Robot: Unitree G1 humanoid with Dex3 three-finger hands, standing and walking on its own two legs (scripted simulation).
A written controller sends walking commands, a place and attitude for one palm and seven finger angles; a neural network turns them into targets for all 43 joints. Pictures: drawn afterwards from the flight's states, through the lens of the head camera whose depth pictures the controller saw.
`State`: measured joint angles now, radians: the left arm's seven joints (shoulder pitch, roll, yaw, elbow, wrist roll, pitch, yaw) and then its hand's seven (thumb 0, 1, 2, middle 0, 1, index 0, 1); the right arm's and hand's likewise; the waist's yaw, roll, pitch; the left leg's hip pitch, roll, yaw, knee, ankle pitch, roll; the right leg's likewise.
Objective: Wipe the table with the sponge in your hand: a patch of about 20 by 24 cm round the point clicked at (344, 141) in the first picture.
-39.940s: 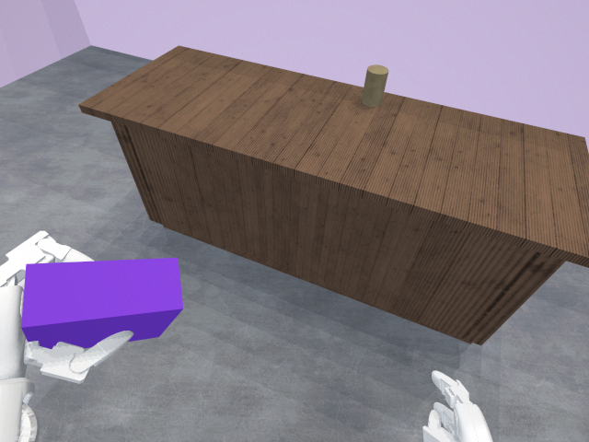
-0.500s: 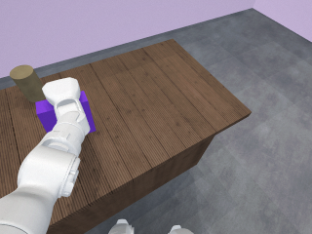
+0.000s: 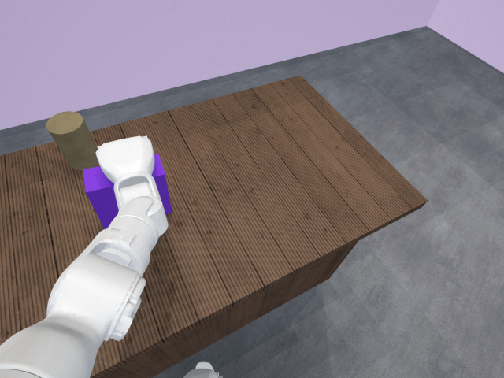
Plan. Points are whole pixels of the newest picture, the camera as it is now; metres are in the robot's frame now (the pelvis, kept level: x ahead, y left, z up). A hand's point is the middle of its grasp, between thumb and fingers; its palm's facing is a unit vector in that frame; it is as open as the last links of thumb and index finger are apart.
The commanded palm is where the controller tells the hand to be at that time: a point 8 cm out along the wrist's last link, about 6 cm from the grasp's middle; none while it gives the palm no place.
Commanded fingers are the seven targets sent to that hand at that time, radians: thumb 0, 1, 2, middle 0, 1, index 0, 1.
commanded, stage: wipe back along the third lane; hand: left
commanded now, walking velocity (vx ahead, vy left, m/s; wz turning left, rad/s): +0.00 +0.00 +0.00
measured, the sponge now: (134, 200) +0.44 +0.23 -0.03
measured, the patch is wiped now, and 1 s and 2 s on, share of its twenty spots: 1.00 1.00 1.00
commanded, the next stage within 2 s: none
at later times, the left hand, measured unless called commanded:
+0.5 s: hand (140, 195) +0.41 +0.20 +0.02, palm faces -0.05 -0.02 -1.00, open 9.8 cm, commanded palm +0.36 +0.16 +0.05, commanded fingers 0.00 0.10 1.30 -1.20 -1.60 -1.20 -1.60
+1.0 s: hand (150, 228) +0.35 +0.17 +0.02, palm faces -0.05 -0.04 -1.00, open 9.8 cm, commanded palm +0.30 +0.15 +0.05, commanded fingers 0.00 0.10 1.30 -1.20 -1.60 -1.20 -1.60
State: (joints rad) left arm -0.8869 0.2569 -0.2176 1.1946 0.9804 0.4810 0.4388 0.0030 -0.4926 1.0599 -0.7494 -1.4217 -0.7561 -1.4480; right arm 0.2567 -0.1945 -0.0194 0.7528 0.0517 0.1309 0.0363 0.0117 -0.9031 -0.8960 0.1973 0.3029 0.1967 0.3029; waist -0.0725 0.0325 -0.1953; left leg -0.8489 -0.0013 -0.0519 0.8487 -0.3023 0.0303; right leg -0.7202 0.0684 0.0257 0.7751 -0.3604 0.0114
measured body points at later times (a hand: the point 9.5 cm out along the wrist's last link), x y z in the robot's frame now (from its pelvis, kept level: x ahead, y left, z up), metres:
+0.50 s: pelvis +0.04 -0.01 +0.02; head +0.06 +0.00 +0.47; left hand +0.41 +0.20 +0.08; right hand +0.22 -0.23 -0.09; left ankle +0.05 +0.09 -0.70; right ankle +0.00 -0.14 -0.70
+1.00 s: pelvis +0.03 -0.03 +0.03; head +0.01 -0.04 +0.48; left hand +0.35 +0.17 +0.08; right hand +0.23 -0.24 -0.07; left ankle +0.05 +0.09 -0.70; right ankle +0.00 -0.14 -0.70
